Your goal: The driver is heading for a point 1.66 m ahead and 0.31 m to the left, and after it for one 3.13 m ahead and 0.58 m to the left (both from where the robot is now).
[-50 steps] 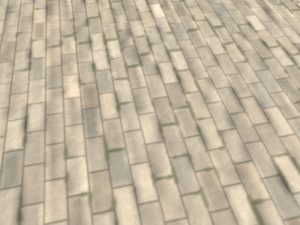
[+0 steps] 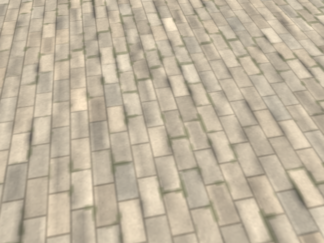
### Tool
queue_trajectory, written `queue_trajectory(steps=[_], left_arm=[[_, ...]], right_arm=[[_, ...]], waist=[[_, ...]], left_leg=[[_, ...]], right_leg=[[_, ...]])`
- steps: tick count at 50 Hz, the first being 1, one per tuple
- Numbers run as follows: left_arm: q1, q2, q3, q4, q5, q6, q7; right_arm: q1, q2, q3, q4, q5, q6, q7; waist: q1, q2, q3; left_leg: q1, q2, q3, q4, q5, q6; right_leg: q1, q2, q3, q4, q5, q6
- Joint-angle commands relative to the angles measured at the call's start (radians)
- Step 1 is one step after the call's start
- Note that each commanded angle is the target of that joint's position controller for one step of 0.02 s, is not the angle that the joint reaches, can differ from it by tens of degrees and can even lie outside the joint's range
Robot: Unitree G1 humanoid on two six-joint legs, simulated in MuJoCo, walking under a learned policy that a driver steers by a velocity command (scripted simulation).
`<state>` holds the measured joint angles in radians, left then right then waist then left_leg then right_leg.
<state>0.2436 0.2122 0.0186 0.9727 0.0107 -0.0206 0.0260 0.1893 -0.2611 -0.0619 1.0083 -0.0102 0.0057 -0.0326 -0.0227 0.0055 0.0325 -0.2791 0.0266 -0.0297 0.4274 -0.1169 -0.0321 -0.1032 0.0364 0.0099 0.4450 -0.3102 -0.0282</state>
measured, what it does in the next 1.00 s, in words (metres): stands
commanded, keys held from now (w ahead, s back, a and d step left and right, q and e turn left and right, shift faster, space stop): no key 1.00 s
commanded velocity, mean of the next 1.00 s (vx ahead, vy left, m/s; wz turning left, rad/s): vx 0.00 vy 0.00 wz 0.00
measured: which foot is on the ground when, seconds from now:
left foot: down 0.00-1.00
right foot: down 0.00-1.00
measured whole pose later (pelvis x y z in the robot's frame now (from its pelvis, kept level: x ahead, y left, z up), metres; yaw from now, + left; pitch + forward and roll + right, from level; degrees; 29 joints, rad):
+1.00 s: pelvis +0.02 +0.01 +0.00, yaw +1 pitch -1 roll +0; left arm 0.35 0.18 0.00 1.08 0.00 -0.02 0.03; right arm 0.17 -0.21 -0.04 1.11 0.00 0.02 -0.05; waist 0.00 0.01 0.04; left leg -0.30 0.01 -0.04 0.49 -0.17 -0.02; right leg -0.10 0.02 0.00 0.47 -0.36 -0.02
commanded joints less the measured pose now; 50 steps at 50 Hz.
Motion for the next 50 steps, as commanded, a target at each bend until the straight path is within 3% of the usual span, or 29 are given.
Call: queue_trajectory(steps=[1,11,30,50], left_arm=[[0.028,0.123,0.023,-0.024,-0.004,-0.006,0.002],[0.065,0.111,0.017,0.018,-0.007,0.003,0.002],[0.139,0.088,0.0,0.076,-0.007,-0.004,0.007],[0.196,0.062,-0.004,0.096,-0.008,-0.008,0.008]], right_arm=[[-0.02,-0.098,-0.013,-0.023,0.003,-0.016,-0.004],[-0.004,-0.089,-0.005,0.021,0.011,-0.01,-0.012],[-0.028,-0.063,0.002,0.052,0.012,0.006,-0.012],[-0.004,-0.047,0.01,0.076,0.013,0.008,-0.017]], waist=[[0.013,0.011,0.016],[0.017,0.001,-0.017],[0.017,-0.003,0.008],[0.02,-0.009,0.024]], left_leg=[[0.136,0.026,-0.04,-0.024,0.036,0.026],[0.148,0.022,-0.035,0.013,0.115,0.054],[0.149,0.009,-0.028,0.024,0.097,0.059],[0.133,0.003,-0.026,0.024,0.08,0.056]], right_leg=[[-0.19,-0.083,0.077,-0.146,-0.012,-0.025],[-0.16,-0.06,0.036,-0.095,0.126,-0.008],[-0.184,-0.059,0.025,-0.091,0.096,0.003],[-0.186,-0.059,0.021,-0.096,0.085,0.002]])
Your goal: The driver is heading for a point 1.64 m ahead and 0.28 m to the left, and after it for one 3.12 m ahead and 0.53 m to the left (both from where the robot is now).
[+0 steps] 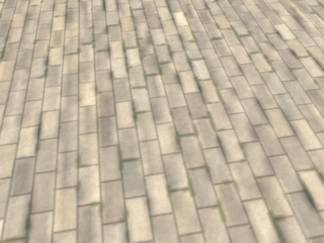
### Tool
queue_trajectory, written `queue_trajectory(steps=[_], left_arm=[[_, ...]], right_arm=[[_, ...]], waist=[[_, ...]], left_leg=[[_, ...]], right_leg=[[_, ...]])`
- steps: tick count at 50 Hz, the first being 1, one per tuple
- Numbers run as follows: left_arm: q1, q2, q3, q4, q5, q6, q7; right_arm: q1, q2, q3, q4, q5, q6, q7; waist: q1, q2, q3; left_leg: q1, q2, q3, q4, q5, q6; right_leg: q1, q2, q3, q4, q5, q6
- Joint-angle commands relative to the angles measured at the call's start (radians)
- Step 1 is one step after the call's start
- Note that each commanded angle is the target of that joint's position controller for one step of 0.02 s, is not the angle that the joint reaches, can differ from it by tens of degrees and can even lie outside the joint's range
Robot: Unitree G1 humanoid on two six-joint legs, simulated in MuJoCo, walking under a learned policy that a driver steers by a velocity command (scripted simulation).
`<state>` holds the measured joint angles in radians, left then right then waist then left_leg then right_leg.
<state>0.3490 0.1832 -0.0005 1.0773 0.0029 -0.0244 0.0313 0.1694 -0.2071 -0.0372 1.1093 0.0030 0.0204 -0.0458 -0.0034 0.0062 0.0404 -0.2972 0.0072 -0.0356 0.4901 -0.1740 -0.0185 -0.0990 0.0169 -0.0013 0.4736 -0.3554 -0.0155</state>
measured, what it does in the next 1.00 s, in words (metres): walks ahead: right foot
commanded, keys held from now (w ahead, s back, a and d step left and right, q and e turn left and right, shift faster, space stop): no key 0.18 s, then w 0.82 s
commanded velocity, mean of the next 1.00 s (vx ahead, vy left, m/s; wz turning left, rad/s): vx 0.29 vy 0.00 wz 0.00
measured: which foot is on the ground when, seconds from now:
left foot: down 0.00-0.98, up 1.00-1.00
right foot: down 0.00-0.46, up 0.48-0.94, down 0.96-1.00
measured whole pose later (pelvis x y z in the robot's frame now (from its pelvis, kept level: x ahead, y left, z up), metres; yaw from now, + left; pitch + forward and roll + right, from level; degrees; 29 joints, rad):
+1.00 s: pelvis +0.33 -0.01 -0.02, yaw +0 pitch +2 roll +0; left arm -0.01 0.23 0.05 0.83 -0.02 -0.11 -0.04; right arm 0.45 -0.24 -0.03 1.07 0.01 -0.06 -0.01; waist -0.04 0.00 0.06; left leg -0.01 0.02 -0.01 0.77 -0.49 0.01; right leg -0.53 0.00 -0.06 0.62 -0.10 -0.08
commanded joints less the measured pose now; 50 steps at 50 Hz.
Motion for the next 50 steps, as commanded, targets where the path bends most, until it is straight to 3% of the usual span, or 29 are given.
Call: queue_trajectory(steps=[1,9,11,12,14,15,16,18,19,21,22,23,24,25,26,27,29,30,32,36,39,42,44,45,46,47,48,49,50], left_arm=[[0.093,0.09,0.015,-0.008,0.0,-0.004,0.002],[0.109,0.083,0.015,-0.006,-0.001,-0.005,0.002],[0.136,0.094,0.021,0.005,-0.007,-0.001,0.005],[0.125,0.128,0.033,-0.007,-0.013,0.001,0.009],[0.133,0.197,0.057,-0.028,-0.026,-0.01,0.013],[0.124,0.217,0.067,-0.036,-0.028,-0.02,0.014],[0.121,0.203,0.068,-0.04,-0.023,-0.032,0.013],[0.117,0.177,0.067,-0.049,-0.027,-0.044,0.005],[0.106,0.177,0.068,-0.054,-0.033,-0.043,0.001],[0.069,0.19,0.069,-0.068,-0.034,-0.035,-0.007],[0.053,0.194,0.067,-0.078,-0.03,-0.038,-0.008],[0.004,0.149,0.052,-0.107,-0.023,-0.047,-0.012],[0.032,0.052,0.03,-0.144,-0.028,-0.068,-0.01],[0.002,0.101,0.044,-0.152,-0.051,-0.085,-0.014],[-0.03,0.124,0.049,-0.163,-0.065,-0.096,-0.023],[-0.039,0.13,0.054,-0.158,-0.058,-0.101,-0.025],[-0.051,0.154,0.075,-0.155,-0.037,-0.094,-0.028],[-0.046,0.143,0.077,-0.152,-0.036,-0.087,-0.034],[-0.087,0.114,0.075,-0.166,-0.03,-0.071,-0.039],[-0.284,0.089,0.061,-0.246,-0.024,-0.068,-0.04],[-0.393,0.089,0.052,-0.28,-0.029,-0.074,-0.053],[-0.46,0.097,0.048,-0.312,-0.034,-0.08,-0.07],[-0.454,0.12,0.055,-0.321,-0.035,-0.087,-0.081],[-0.415,0.143,0.065,-0.315,-0.035,-0.088,-0.083],[-0.334,0.174,0.081,-0.296,-0.035,-0.088,-0.081],[-0.165,0.215,0.105,-0.245,-0.036,-0.085,-0.075],[0.02,0.271,0.125,-0.2,-0.03,-0.079,-0.065],[0.132,0.362,0.144,-0.167,-0.005,-0.077,-0.065],[0.108,0.28,0.117,-0.168,-0.007,-0.079,-0.068]], right_arm=[[0.018,-0.1,-0.014,-0.025,0.0,-0.006,-0.003],[0.031,-0.094,-0.012,-0.02,0.001,-0.006,-0.005],[0.047,-0.082,-0.01,-0.009,0.004,-0.005,-0.005],[0.04,-0.085,-0.013,-0.013,0.007,-0.008,-0.005],[-0.04,-0.077,-0.01,-0.057,0.012,-0.037,0.009],[-0.071,-0.071,-0.007,-0.077,0.016,-0.057,0.019],[-0.084,-0.075,-0.009,-0.089,0.022,-0.074,0.028],[-0.088,-0.08,-0.01,-0.108,0.034,-0.104,0.045],[-0.077,-0.081,-0.012,-0.108,0.037,-0.116,0.052],[0.086,-0.086,-0.031,-0.041,0.037,-0.122,0.058],[0.211,-0.11,-0.05,-0.001,0.035,-0.117,0.057],[0.365,-0.184,-0.074,0.023,0.029,-0.117,0.05],[0.475,-0.269,-0.083,0.03,0.02,-0.124,0.057],[0.377,-0.178,-0.049,0.017,0.007,-0.138,0.06],[0.274,-0.137,-0.034,-0.02,0.008,-0.146,0.062],[0.202,-0.116,-0.022,-0.046,0.006,-0.148,0.068],[0.176,-0.085,-0.006,-0.06,-0.002,-0.14,0.071],[0.202,-0.084,-0.003,-0.054,-0.003,-0.135,0.068],[0.251,-0.108,-0.003,-0.044,-0.003,-0.129,0.056],[0.264,-0.144,-0.006,-0.061,-0.009,-0.116,0.034],[0.306,-0.156,-0.012,-0.063,-0.001,-0.113,0.027],[0.34,-0.155,-0.018,-0.052,0.011,-0.108,0.025],[0.329,-0.168,-0.026,-0.056,0.013,-0.101,0.024],[0.314,-0.182,-0.032,-0.063,0.009,-0.097,0.024],[0.299,-0.196,-0.037,-0.069,0.004,-0.09,0.025],[0.281,-0.189,-0.034,-0.077,-0.002,-0.08,0.025],[0.274,-0.166,-0.021,-0.1,-0.01,-0.078,0.027],[0.414,-0.009,0.02,-0.113,-0.004,-0.099,0.042],[0.377,-0.057,0.013,-0.1,0.02,-0.133,0.049]], waist=[[0.0,-0.01,0.016],[0.001,-0.01,0.019],[0.006,-0.04,0.019],[0.012,-0.082,0.053],[0.046,-0.17,0.151],[0.052,-0.179,0.193],[0.052,-0.171,0.214],[0.042,-0.144,0.21],[0.03,-0.129,0.188],[-0.046,-0.11,0.1],[-0.102,-0.09,0.035],[-0.169,0.094,-0.029],[-0.158,0.35,-0.127],[-0.105,0.198,-0.063],[-0.071,0.129,0.021],[-0.043,0.07,0.044],[-0.015,0.058,0.053],[-0.013,0.073,0.047],[-0.013,0.056,0.055],[-0.042,0.042,0.092],[-0.07,0.055,0.108],[-0.068,0.059,0.126],[-0.038,0.069,0.1],[-0.007,0.087,0.06],[0.041,0.113,-0.008],[0.128,0.117,-0.108],[0.199,0.071,-0.231],[0.121,-0.212,-0.417],[0.137,-0.212,-0.445]], left_leg=[[0.151,0.023,-0.02,-0.038,0.138,0.042],[0.15,0.022,-0.019,-0.036,0.142,0.041],[0.129,-0.025,0.032,0.008,-0.11,0.039],[0.063,-0.059,0.071,0.068,-0.259,0.038],[-0.13,-0.049,0.1,0.238,-0.262,0.045],[-0.211,0.0,0.069,0.306,-0.23,0.058],[-0.298,0.034,0.045,0.355,-0.263,0.069],[-0.36,0.071,0.032,0.294,-0.305,0.09],[-0.285,0.061,0.057,0.197,-0.274,0.093],[0.093,-0.039,0.157,0.042,-0.073,0.075],[0.272,-0.06,0.144,0.033,-0.04,0.076],[0.424,0.118,-0.13,-0.096,-0.138,0.14],[0.566,0.363,-0.644,-0.302,-0.254,0.293],[0.489,0.393,-0.698,-0.325,-0.33,0.299],[0.408,0.367,-0.559,-0.318,-0.301,0.269],[0.349,0.319,-0.427,-0.33,-0.226,0.238],[0.285,0.232,-0.231,-0.35,-0.036,0.19],[0.278,0.209,-0.178,-0.354,0.042,0.184],[0.276,0.202,-0.123,-0.364,0.17,0.199],[0.244,0.195,-0.063,-0.402,0.218,0.21],[0.237,0.189,-0.021,-0.421,0.2,0.204],[0.317,0.227,-0.007,-0.398,0.231,0.197],[0.39,0.25,0.006,-0.337,0.352,0.18],[0.415,0.256,0.013,-0.277,0.51,0.169],[0.429,0.25,0.025,-0.171,0.697,0.158],[0.383,0.21,0.058,0.028,0.807,0.133],[0.168,0.166,0.078,0.316,0.608,0.101],[-0.219,-0.037,0.061,0.736,-0.029,0.035],[-0.334,-0.061,-0.107,0.884,-0.37,0.056]], right_leg=[[-0.19,-0.039,0.032,-0.125,0.131,-0.011],[-0.19,-0.04,0.031,-0.125,0.139,-0.012],[-0.197,-0.042,0.051,-0.163,-0.126,-0.04],[-0.209,-0.072,0.105,-0.194,-0.296,-0.077],[-0.187,-0.243,0.326,-0.311,-0.487,-0.178],[-0.17,-0.322,0.412,-0.344,-0.458,-0.221],[-0.11,-0.355,0.439,-0.344,-0.373,-0.24],[0.0,-0.342,0.381,-0.303,-0.199,-0.216],[-0.002,-0.308,0.317,-0.278,-0.131,-0.19],[-0.159,-0.213,0.184,-0.177,0.018,-0.144],[-0.231,-0.168,0.132,-0.056,0.196,-0.122],[-0.355,-0.067,0.014,0.29,0.246,-0.056],[-0.571,0.064,-0.001,0.624,-0.141,-0.01],[-0.65,0.005,0.125,0.796,-0.165,-0.037],[-0.695,-0.05,0.13,0.833,-0.071,-0.07],[-0.673,-0.098,0.108,0.8,0.027,-0.084],[-0.607,-0.146,0.073,0.698,0.133,-0.081],[-0.585,-0.149,0.054,0.669,0.156,-0.072],[-0.617,-0.154,0.023,0.619,0.186,-0.039],[-0.657,-0.145,-0.002,0.36,0.315,0.006],[-0.594,-0.108,-0.037,0.195,0.405,0.005],[-0.583,-0.094,-0.026,0.105,0.409,-0.025],[-0.544,-0.077,-0.027,0.066,0.362,-0.056],[-0.472,-0.052,-0.04,0.064,0.33,-0.072],[-0.354,-0.016,-0.063,0.076,0.3,-0.092],[-0.142,0.02,-0.087,0.076,0.288,-0.119],[0.17,-0.098,0.051,0.105,0.26,-0.172],[0.523,-0.372,0.586,-0.018,-0.021,-0.347],[0.519,-0.403,0.819,-0.195,-0.087,-0.342]])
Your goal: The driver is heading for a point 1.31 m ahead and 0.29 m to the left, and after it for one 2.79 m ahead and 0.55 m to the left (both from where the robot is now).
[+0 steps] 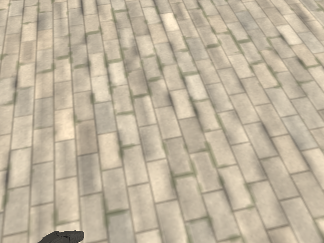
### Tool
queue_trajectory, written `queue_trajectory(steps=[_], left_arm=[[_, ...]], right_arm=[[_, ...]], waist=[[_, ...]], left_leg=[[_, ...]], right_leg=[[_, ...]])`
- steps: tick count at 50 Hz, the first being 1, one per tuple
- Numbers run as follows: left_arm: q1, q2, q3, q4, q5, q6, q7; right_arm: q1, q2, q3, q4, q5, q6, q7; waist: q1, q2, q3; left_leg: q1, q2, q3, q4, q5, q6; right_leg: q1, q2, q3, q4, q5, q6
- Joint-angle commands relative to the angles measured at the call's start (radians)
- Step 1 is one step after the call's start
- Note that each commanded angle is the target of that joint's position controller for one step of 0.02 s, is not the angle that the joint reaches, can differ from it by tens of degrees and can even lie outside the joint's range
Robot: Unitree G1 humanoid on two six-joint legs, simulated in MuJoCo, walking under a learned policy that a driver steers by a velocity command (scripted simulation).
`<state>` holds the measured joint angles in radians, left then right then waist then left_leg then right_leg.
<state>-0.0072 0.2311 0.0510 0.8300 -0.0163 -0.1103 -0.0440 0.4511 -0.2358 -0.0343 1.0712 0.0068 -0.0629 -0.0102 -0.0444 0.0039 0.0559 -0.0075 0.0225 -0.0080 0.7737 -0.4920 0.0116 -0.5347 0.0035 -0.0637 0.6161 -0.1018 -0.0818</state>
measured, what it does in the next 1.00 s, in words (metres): walks ahead, turning left: left foot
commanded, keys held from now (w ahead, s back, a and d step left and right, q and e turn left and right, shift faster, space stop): w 0.02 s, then w+q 0.64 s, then w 0.34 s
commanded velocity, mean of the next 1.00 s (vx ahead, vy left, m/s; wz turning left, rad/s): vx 0.50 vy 0.00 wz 0.35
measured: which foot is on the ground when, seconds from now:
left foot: up 0.00-0.52, down 0.54-1.00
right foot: down 0.00-0.54, up 0.56-1.00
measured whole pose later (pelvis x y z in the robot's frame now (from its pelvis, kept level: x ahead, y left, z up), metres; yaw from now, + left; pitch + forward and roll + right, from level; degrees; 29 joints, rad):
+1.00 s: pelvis +0.58 +0.10 +0.02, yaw +23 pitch +3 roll +1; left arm 0.04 0.26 0.04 0.78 -0.01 -0.12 -0.03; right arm 0.36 -0.27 -0.07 0.83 0.01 -0.06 -0.01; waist -0.07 -0.04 0.01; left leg 0.00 -0.08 -0.09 0.33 -0.37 0.06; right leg -0.56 -0.04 0.01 0.50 0.02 -0.02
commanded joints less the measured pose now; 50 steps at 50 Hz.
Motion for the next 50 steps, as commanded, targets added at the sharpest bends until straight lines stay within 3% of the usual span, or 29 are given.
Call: queue_trajectory(steps=[1,2,3,5,7,9,13,16,19,21,23,24,25,26,27,28,29,30,31,32,33,36,39,42,46,48,50], left_arm=[[0.361,0.182,0.049,0.071,0.004,0.001,0.007],[0.258,0.141,0.035,0.047,0.005,-0.003,0.008],[0.195,0.114,0.028,0.041,0.014,-0.01,0.004],[0.161,0.073,0.018,0.06,0.027,-0.02,-0.003],[0.193,0.085,0.022,0.089,0.028,-0.027,0.004],[0.216,0.115,0.029,0.103,0.032,-0.03,0.02],[0.251,0.135,0.031,0.109,0.033,-0.024,0.047],[0.289,0.15,0.031,0.115,0.025,-0.017,0.06],[0.355,0.16,0.035,0.134,0.018,0.003,0.065],[0.373,0.172,0.041,0.137,0.011,0.022,0.067],[0.344,0.195,0.048,0.12,0.007,0.038,0.071],[0.328,0.212,0.052,0.109,0.006,0.045,0.075],[0.31,0.224,0.055,0.099,0.007,0.054,0.079],[0.288,0.225,0.053,0.086,0.003,0.058,0.081],[0.298,0.2,0.04,0.061,0.016,0.048,0.079],[0.379,0.047,-0.005,0.01,0.029,0.009,0.057],[0.278,0.137,0.011,-0.011,-0.008,-0.042,0.037],[0.193,0.165,0.017,-0.041,-0.039,-0.061,0.029],[0.18,0.152,0.015,-0.043,-0.027,-0.065,0.035],[0.176,0.165,0.026,-0.033,0.001,-0.056,0.044],[0.197,0.166,0.032,-0.033,0.01,-0.04,0.044],[0.217,0.129,0.029,-0.037,0.024,-0.003,0.046],[0.113,0.103,0.017,-0.07,0.028,0.003,0.048],[0.014,0.087,0.008,-0.092,0.018,-0.005,0.038],[-0.069,0.114,0.01,-0.127,0.008,-0.016,0.021],[-0.069,0.131,0.014,-0.139,0.009,-0.024,0.01],[-0.006,0.153,0.023,-0.128,0.008,-0.029,0.006]], right_arm=[[-0.018,-0.107,-0.013,-0.106,0.045,-0.068,0.016],[-0.085,-0.125,-0.016,-0.124,0.049,-0.074,0.009],[-0.109,-0.121,-0.024,-0.124,0.037,-0.068,-0.002],[-0.054,-0.078,-0.031,-0.107,0.03,-0.03,-0.008],[-0.051,-0.054,-0.033,-0.11,0.031,-0.003,-0.011],[-0.122,-0.071,-0.041,-0.141,0.025,0.008,-0.014],[-0.233,-0.072,-0.048,-0.183,0.015,-0.006,0.001],[-0.343,-0.049,-0.036,-0.224,0.011,-0.011,0.021],[-0.436,-0.036,-0.025,-0.277,0.011,-0.011,0.042],[-0.473,-0.037,-0.023,-0.315,0.014,-0.011,0.057],[-0.456,-0.058,-0.032,-0.342,0.018,-0.01,0.071],[-0.416,-0.081,-0.043,-0.345,0.018,-0.007,0.075],[-0.32,-0.117,-0.062,-0.332,0.021,-0.004,0.076],[-0.163,-0.175,-0.095,-0.298,0.024,-0.003,0.067],[-0.013,-0.271,-0.13,-0.272,0.021,0.008,0.042],[-0.057,-0.346,-0.139,-0.3,0.023,0.003,0.037],[-0.014,-0.262,-0.111,-0.302,0.005,-0.002,0.039],[-0.044,-0.2,-0.096,-0.302,-0.002,-0.01,0.037],[-0.122,-0.168,-0.086,-0.316,0.003,-0.017,0.04],[-0.189,-0.13,-0.074,-0.335,0.005,-0.02,0.039],[-0.224,-0.122,-0.068,-0.353,-0.002,-0.019,0.035],[-0.214,-0.151,-0.072,-0.354,0.0,-0.024,0.021],[-0.163,-0.166,-0.073,-0.333,0.004,-0.023,0.004],[-0.122,-0.17,-0.071,-0.316,0.007,-0.02,0.001],[-0.067,-0.173,-0.07,-0.283,0.01,-0.018,0.004],[-0.056,-0.18,-0.073,-0.273,0.009,-0.01,-0.001],[-0.074,-0.193,-0.077,-0.273,0.007,-0.001,-0.006]], waist=[[0.152,-0.18,-0.277],[0.121,-0.08,-0.181],[0.084,-0.024,-0.127],[0.024,-0.07,-0.093],[0.012,-0.079,-0.052],[0.017,-0.07,-0.014],[0.042,-0.046,0.003],[0.083,-0.033,0.03],[0.12,-0.018,0.057],[0.125,-0.022,0.062],[0.091,-0.053,0.029],[0.061,-0.081,-0.015],[0.003,-0.099,-0.076],[-0.083,-0.085,-0.162],[-0.135,0.037,-0.263],[-0.013,0.277,-0.363],[-0.081,0.153,-0.436],[-0.082,0.109,-0.307],[-0.025,-0.006,-0.202],[0.012,-0.027,-0.162],[0.045,-0.012,-0.134],[0.071,0.003,-0.101],[0.034,0.031,-0.068],[-0.016,0.061,-0.053],[-0.047,0.078,-0.017],[-0.034,0.087,-0.015],[0.007,0.11,-0.038]], left_leg=[[-0.72,-0.015,-0.12,0.647,-0.005,0.046],[-0.694,0.045,-0.097,0.607,0.094,0.056],[-0.638,0.088,-0.086,0.539,0.167,0.056],[-0.517,0.132,-0.1,0.459,0.221,0.058],[-0.524,0.136,-0.098,0.416,0.244,0.051],[-0.614,0.136,-0.116,0.346,0.332,0.039],[-0.7,0.107,-0.117,0.124,0.546,0.025],[-0.695,0.096,-0.041,-0.022,0.625,0.024],[-0.758,0.088,-0.003,-0.105,0.585,0.038],[-0.782,0.074,0.031,-0.135,0.5,0.054],[-0.698,0.03,0.087,-0.153,0.402,0.084],[-0.612,-0.009,0.122,-0.144,0.352,0.103],[-0.478,-0.053,0.146,-0.143,0.317,0.128],[-0.243,-0.093,0.138,-0.212,0.374,0.166],[0.062,0.049,-0.107,-0.25,0.348,0.231],[0.393,0.311,-0.727,-0.386,0.238,0.446],[0.437,0.324,-0.817,-0.486,0.208,0.429],[0.349,0.285,-0.642,-0.476,0.277,0.372],[0.174,0.236,-0.503,-0.481,0.392,0.333],[0.044,0.197,-0.41,-0.493,0.481,0.304],[-0.055,0.173,-0.369,-0.518,0.533,0.301],[-0.176,0.151,-0.27,-0.565,0.656,0.302],[-0.204,0.107,-0.18,-0.58,0.672,0.263],[-0.204,0.078,-0.137,-0.576,0.559,0.215],[-0.079,0.146,-0.199,-0.534,0.501,0.208],[0.006,0.188,-0.229,-0.492,0.552,0.196],[0.045,0.196,-0.231,-0.426,0.711,0.173]], right_leg=[[0.815,-0.358,0.72,-0.347,-0.308,-0.212],[0.638,-0.332,0.552,-0.364,-0.188,-0.176],[0.487,-0.3,0.432,-0.391,-0.089,-0.15],[0.336,-0.244,0.279,-0.451,-0.034,-0.122],[0.279,-0.23,0.19,-0.497,0.003,-0.132],[0.292,-0.232,0.137,-0.525,0.026,-0.133],[0.377,-0.222,0.035,-0.532,0.1,-0.105],[0.427,-0.225,-0.034,-0.541,0.12,-0.087],[0.565,-0.261,-0.071,-0.496,0.183,-0.082],[0.648,-0.288,-0.088,-0.439,0.272,-0.076],[0.677,-0.296,-0.123,-0.342,0.547,-0.054],[0.681,-0.295,-0.138,-0.258,0.739,-0.042],[0.662,-0.284,-0.152,-0.112,0.877,-0.028],[0.576,-0.247,-0.171,0.1,0.851,0.004],[0.324,-0.198,-0.174,0.42,0.516,0.049],[-0.13,0.051,-0.05,0.809,-0.414,0.114],[-0.246,0.022,0.174,0.868,-0.438,0.075],[-0.301,-0.029,0.171,0.829,-0.366,0.045],[-0.263,-0.078,0.163,0.717,-0.289,0.04],[-0.19,-0.111,0.155,0.621,-0.255,0.048],[-0.122,-0.127,0.157,0.582,-0.234,0.059],[-0.077,-0.138,0.12,0.446,-0.166,0.108],[-0.086,-0.124,0.095,0.225,0.029,0.132],[-0.026,-0.082,0.073,0.014,0.226,0.122],[-0.072,-0.065,0.086,-0.085,0.21,0.085],[-0.091,-0.059,0.091,-0.117,0.132,0.054],[-0.008,-0.036,0.07,-0.134,0.051,0.022]])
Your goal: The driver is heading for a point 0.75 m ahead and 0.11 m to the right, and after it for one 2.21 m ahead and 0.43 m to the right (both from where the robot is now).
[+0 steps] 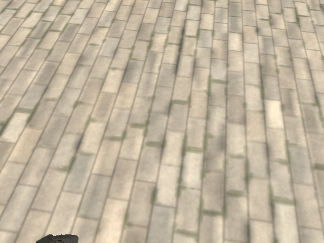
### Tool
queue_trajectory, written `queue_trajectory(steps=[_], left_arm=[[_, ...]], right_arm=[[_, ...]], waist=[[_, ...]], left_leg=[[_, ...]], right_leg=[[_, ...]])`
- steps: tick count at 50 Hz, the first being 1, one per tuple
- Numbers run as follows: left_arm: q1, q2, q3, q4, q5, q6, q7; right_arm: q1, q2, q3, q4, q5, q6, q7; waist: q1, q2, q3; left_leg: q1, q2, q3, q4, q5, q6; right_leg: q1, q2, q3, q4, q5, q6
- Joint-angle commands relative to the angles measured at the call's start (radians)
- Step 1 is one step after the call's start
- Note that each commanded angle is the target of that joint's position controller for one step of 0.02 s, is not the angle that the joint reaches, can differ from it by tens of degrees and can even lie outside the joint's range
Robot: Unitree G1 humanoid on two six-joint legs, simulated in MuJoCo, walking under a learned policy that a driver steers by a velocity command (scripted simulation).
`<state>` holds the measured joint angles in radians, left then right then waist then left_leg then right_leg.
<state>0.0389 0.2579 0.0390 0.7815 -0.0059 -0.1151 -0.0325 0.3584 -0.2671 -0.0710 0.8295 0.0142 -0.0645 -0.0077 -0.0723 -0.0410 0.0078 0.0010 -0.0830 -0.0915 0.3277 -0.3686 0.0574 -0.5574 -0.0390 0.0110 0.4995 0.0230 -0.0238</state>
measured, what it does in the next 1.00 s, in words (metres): walks ahead: right foot, then left foot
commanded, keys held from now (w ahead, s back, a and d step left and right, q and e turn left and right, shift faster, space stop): w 0.54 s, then w+e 0.44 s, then e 0.02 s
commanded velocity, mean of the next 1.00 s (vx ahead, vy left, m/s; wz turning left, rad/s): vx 0.50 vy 0.00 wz -0.12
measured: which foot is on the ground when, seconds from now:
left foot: down 0.00-0.04, up 0.06-0.56, down 0.58-1.00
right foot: up 0.00-0.02, down 0.04-0.58, up 0.60-1.00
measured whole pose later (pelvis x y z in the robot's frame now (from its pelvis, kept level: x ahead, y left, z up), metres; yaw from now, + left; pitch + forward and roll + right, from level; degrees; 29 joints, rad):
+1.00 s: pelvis +0.54 +0.01 +0.01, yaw -11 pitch +1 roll +2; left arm 0.14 0.26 0.06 0.80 -0.02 -0.03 -0.03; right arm 0.32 -0.26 -0.07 0.88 -0.01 -0.09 -0.01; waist -0.06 -0.04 0.02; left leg 0.05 -0.03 0.24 0.22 -0.28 0.02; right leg -0.68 -0.11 0.03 0.73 0.04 -0.02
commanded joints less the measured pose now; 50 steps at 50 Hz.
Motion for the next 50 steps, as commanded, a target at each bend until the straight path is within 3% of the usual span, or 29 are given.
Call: queue_trajectory(steps=[1,2,3,4,5,6,7,8,9,12,15,19,24,27,28,29,30,31,32,33,34,35,36,38,40,45,49,50], left_arm=[[0.043,0.148,0.049,-0.053,-0.001,-0.026,-0.002],[0.194,0.191,0.066,-0.016,0.008,-0.026,0.002],[0.35,0.266,0.084,0.003,0.024,-0.025,0.007],[0.41,0.26,0.085,0.038,0.011,-0.016,-0.005],[0.377,0.178,0.062,0.032,-0.014,-0.012,-0.005],[0.296,0.148,0.052,0.015,-0.012,-0.004,0.0],[0.229,0.136,0.044,0.002,0.0,0.002,0.001],[0.193,0.113,0.035,-0.005,0.01,0.002,-0.001],[0.181,0.105,0.031,-0.003,0.018,0.0,-0.002],[0.198,0.128,0.037,0.017,0.007,-0.009,0.002],[0.231,0.154,0.044,0.036,0.002,-0.001,0.016],[0.291,0.165,0.044,0.063,-0.01,0.012,0.025],[0.365,0.179,0.048,0.104,-0.016,0.038,0.029],[0.339,0.204,0.056,0.107,-0.018,0.052,0.037],[0.322,0.202,0.054,0.104,-0.02,0.057,0.038],[0.314,0.174,0.042,0.093,-0.012,0.057,0.039],[0.374,0.086,0.014,0.062,0.004,0.042,0.035],[0.439,0.044,-0.003,0.076,-0.006,0.022,0.028],[0.353,0.155,0.028,0.071,-0.037,0.016,0.024],[0.278,0.171,0.035,0.044,-0.045,0.014,0.024],[0.243,0.16,0.037,0.04,-0.034,0.019,0.028],[0.252,0.147,0.044,0.046,-0.026,0.032,0.032],[0.284,0.125,0.044,0.054,-0.027,0.048,0.032],[0.301,0.087,0.042,0.057,-0.029,0.072,0.035],[0.265,0.082,0.046,0.039,-0.024,0.082,0.039],[0.134,0.057,0.038,-0.009,-0.014,0.07,0.015],[-0.001,0.039,0.025,-0.074,-0.012,0.068,-0.01],[-0.021,0.041,0.025,-0.091,-0.01,0.068,-0.016]], right_arm=[[-0.002,-0.16,-0.037,-0.037,-0.002,0.005,-0.009],[-0.013,-0.135,-0.024,-0.05,-0.009,0.006,-0.007],[0.061,-0.071,-0.003,-0.072,-0.018,-0.001,-0.006],[0.152,-0.029,0.013,-0.057,0.003,-0.019,0.0],[0.066,-0.124,-0.005,-0.061,0.019,-0.027,0.004],[-0.032,-0.146,-0.009,-0.088,0.022,-0.033,0.006],[-0.082,-0.139,-0.009,-0.1,0.009,-0.035,0.003],[-0.092,-0.131,-0.014,-0.101,-0.003,-0.031,0.001],[-0.067,-0.116,-0.015,-0.097,-0.004,-0.024,0.002],[-0.057,-0.076,-0.008,-0.097,-0.006,-0.008,-0.002],[-0.15,-0.064,-0.002,-0.126,-0.013,-0.009,-0.003],[-0.279,-0.036,0.011,-0.155,-0.006,-0.021,0.01],[-0.404,-0.048,0.013,-0.207,0.006,-0.034,0.038],[-0.343,-0.087,-0.001,-0.203,0.003,-0.042,0.048],[-0.241,-0.115,-0.018,-0.176,-0.002,-0.043,0.043],[-0.074,-0.169,-0.042,-0.132,-0.009,-0.044,0.032],[0.074,-0.264,-0.065,-0.115,-0.034,-0.04,0.021],[0.107,-0.244,-0.057,-0.101,-0.025,-0.032,0.024],[0.076,-0.166,-0.036,-0.103,-0.017,-0.029,0.021],[0.0,-0.141,-0.025,-0.109,-0.01,-0.029,0.018],[-0.068,-0.113,-0.016,-0.111,-0.015,-0.031,0.02],[-0.116,-0.087,-0.009,-0.112,-0.019,-0.038,0.024],[-0.143,-0.077,-0.008,-0.106,-0.026,-0.046,0.026],[-0.16,-0.079,-0.013,-0.088,-0.028,-0.06,0.027],[-0.151,-0.094,-0.02,-0.068,-0.034,-0.065,0.02],[-0.12,-0.125,-0.028,-0.036,-0.031,-0.054,-0.002],[-0.049,-0.155,-0.04,-0.003,-0.015,-0.031,-0.011],[-0.053,-0.16,-0.041,0.001,-0.012,-0.021,-0.013]], waist=[[0.09,0.15,-0.045],[0.157,0.124,-0.164],[0.17,-0.043,-0.326],[0.15,-0.274,-0.408],[0.176,-0.155,-0.282],[0.167,-0.071,-0.149],[0.139,-0.005,-0.075],[0.11,-0.001,-0.033],[0.084,-0.029,-0.034],[0.065,-0.041,-0.027],[0.085,-0.017,-0.007],[0.133,-0.018,0.019],[0.165,-0.025,0.058],[0.105,-0.052,0.013],[0.043,-0.047,-0.049],[-0.032,-0.022,-0.166],[-0.047,0.147,-0.334],[-0.03,0.311,-0.442],[-0.052,0.207,-0.312],[-0.03,0.168,-0.176],[0.003,0.118,-0.104],[0.038,0.132,-0.053],[0.067,0.154,-0.04],[0.091,0.142,-0.014],[0.093,0.118,0.01],[0.056,0.092,0.042],[0.001,0.07,0.088],[0.003,0.071,0.103]], left_leg=[[0.03,0.265,-0.117,0.123,0.747,0.108],[-0.056,0.211,-0.073,0.315,0.753,0.08],[-0.36,0.092,-0.011,0.668,0.442,0.019],[-0.632,-0.013,-0.038,0.905,-0.213,-0.017],[-0.755,0.049,-0.087,0.997,-0.195,-0.009],[-0.788,0.102,-0.044,0.979,-0.094,-0.004],[-0.753,0.145,-0.011,0.922,-0.01,-0.007],[-0.71,0.176,-0.004,0.864,0.038,-0.01],[-0.657,0.195,-0.003,0.832,0.065,-0.014],[-0.645,0.214,0.024,0.737,0.117,-0.039],[-0.696,0.22,0.039,0.572,0.27,-0.062],[-0.639,0.183,0.079,0.33,0.454,-0.061],[-0.672,0.152,0.085,0.206,0.398,-0.033],[-0.548,0.114,0.107,0.162,0.295,0.01],[-0.38,0.086,0.13,0.128,0.31,0.034],[-0.106,0.127,0.093,0.155,0.353,0.072],[0.303,0.388,-0.24,0.183,0.335,0.183],[0.435,0.521,-0.581,0.052,0.188,0.261],[0.335,0.481,-0.499,0.014,0.076,0.21],[0.18,0.451,-0.353,-0.021,0.101,0.172],[0.042,0.409,-0.257,-0.065,0.142,0.152],[-0.059,0.373,-0.171,-0.111,0.183,0.137],[-0.128,0.353,-0.114,-0.148,0.209,0.131],[-0.187,0.341,-0.018,-0.191,0.293,0.136],[-0.184,0.338,0.056,-0.206,0.366,0.137],[-0.122,0.313,0.206,-0.214,0.434,0.108],[0.005,0.358,0.253,-0.188,0.469,0.103],[0.033,0.363,0.27,-0.152,0.557,0.095]], right_leg=[[0.151,0.037,-0.035,-0.046,-0.066,-0.061],[0.393,-0.012,0.007,-0.008,-0.015,-0.106],[0.768,-0.227,0.319,0.006,-0.044,-0.221],[0.955,-0.359,0.705,-0.141,-0.249,-0.32],[0.889,-0.332,0.676,-0.181,-0.423,-0.272],[0.74,-0.298,0.533,-0.205,-0.402,-0.228],[0.594,-0.261,0.435,-0.233,-0.304,-0.212],[0.497,-0.225,0.365,-0.262,-0.208,-0.205],[0.444,-0.204,0.32,-0.286,-0.15,-0.204],[0.394,-0.182,0.217,-0.339,-0.015,-0.223],[0.417,-0.165,0.143,-0.361,0.075,-0.213],[0.434,-0.127,0.061,-0.364,0.06,-0.174],[0.584,-0.198,0.091,-0.304,0.076,-0.169],[0.641,-0.216,0.089,-0.197,0.293,-0.14],[0.612,-0.183,0.068,-0.075,0.432,-0.121],[0.491,-0.129,0.039,0.124,0.395,-0.09],[0.134,-0.012,-0.016,0.501,0.03,-0.03],[-0.093,0.087,0.079,0.712,-0.62,-0.011],[-0.187,0.029,0.136,0.801,-0.588,-0.02],[-0.211,-0.017,0.103,0.783,-0.489,-0.024],[-0.174,-0.055,0.088,0.735,-0.408,-0.018],[-0.125,-0.082,0.091,0.691,-0.351,-0.012],[-0.066,-0.098,0.094,0.676,-0.312,-0.006],[-0.053,-0.102,0.094,0.662,-0.264,0.008],[-0.107,-0.103,0.11,0.615,-0.187,0.02],[-0.129,-0.086,0.062,0.337,0.045,0.021],[-0.172,-0.075,-0.002,0.197,0.03,-0.003],[-0.178,-0.066,-0.02,0.166,0.0,-0.011]])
